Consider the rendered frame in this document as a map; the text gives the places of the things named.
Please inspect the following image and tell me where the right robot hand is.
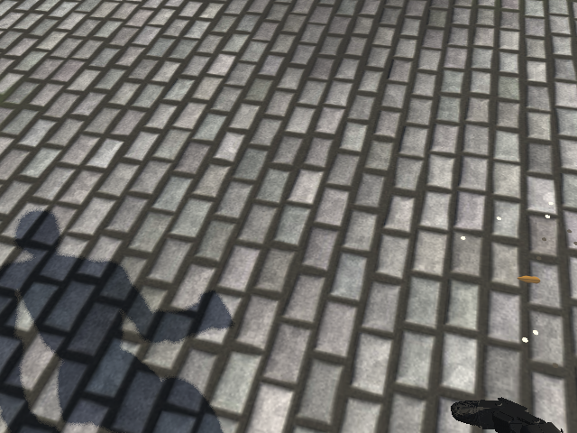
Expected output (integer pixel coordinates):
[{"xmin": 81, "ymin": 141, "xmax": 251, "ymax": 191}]
[{"xmin": 451, "ymin": 397, "xmax": 563, "ymax": 433}]

